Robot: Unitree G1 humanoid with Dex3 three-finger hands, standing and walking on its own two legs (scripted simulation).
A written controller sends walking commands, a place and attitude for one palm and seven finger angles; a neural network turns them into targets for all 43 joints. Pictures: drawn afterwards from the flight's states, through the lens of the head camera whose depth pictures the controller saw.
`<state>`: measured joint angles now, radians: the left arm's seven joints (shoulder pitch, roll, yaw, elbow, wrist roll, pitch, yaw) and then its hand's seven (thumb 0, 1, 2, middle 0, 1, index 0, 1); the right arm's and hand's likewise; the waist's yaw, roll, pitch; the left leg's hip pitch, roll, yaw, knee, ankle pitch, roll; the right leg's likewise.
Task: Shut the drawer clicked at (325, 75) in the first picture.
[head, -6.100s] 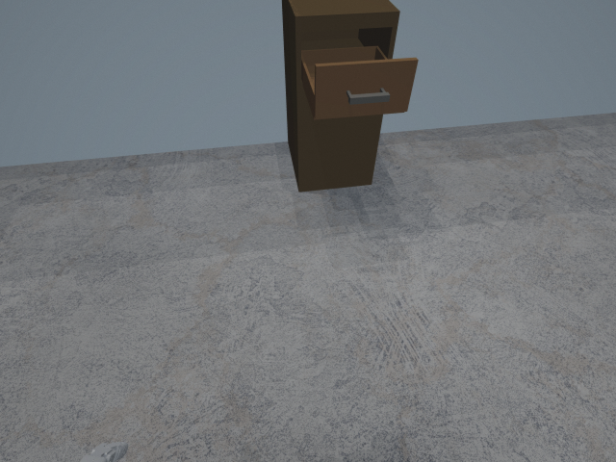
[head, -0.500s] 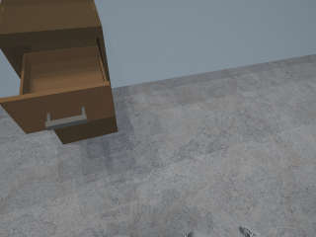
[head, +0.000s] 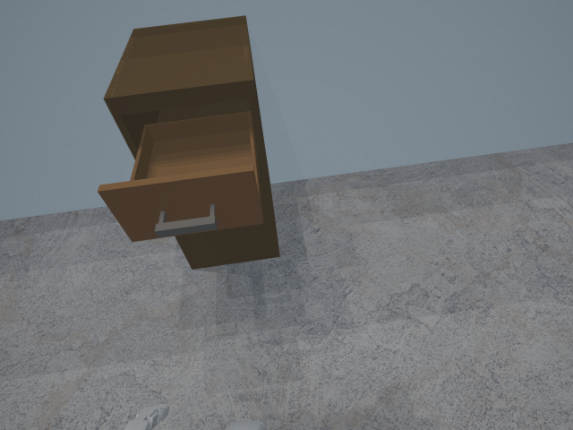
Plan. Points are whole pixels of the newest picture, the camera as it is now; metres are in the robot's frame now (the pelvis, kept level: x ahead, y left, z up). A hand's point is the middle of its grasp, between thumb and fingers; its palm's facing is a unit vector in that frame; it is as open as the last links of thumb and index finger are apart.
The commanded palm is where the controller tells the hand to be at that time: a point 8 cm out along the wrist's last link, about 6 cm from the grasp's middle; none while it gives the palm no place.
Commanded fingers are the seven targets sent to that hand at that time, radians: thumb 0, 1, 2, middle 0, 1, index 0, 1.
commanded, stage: take the last steps up to it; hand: left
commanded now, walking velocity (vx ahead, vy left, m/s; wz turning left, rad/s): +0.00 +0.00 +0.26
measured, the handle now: (187, 219) +0.56 +0.25 -0.11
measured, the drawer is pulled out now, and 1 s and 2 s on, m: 0.28 0.28 0.28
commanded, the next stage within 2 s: come to a stop and stand still in 1.16 s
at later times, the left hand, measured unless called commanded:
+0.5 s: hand out of the picture -0.04 +0.26 -0.18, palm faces +0.16 -0.97 -0.16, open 7.4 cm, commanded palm none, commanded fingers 0.00 0.90 0.90 -0.20 -0.30 -0.20 -0.30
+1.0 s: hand (195, 347) +0.30 +0.20 -0.17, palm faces +0.06 -0.98 -0.18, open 7.4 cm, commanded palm none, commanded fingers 0.00 0.90 0.90 -0.20 -0.30 -0.20 -0.30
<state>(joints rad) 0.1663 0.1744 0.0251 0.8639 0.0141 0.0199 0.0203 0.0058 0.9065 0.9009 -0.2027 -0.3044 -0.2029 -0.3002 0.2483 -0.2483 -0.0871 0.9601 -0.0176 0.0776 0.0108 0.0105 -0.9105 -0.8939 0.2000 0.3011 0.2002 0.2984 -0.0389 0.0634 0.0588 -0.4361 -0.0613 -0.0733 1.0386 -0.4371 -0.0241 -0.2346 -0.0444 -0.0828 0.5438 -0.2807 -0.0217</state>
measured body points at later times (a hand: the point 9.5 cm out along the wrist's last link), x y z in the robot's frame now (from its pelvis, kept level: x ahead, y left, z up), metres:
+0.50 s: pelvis +0.02 +0.07 +0.01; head +0.00 +0.11 +0.46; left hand -0.05 +0.31 -0.16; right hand +0.07 -0.16 -0.12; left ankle -0.04 +0.15 -0.74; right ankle +0.04 -0.08 -0.66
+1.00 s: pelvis +0.18 +0.02 -0.02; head +0.20 +0.01 +0.43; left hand +0.29 +0.25 -0.16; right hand +0.05 -0.18 -0.17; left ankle +0.00 +0.14 -0.66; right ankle +0.27 -0.05 -0.74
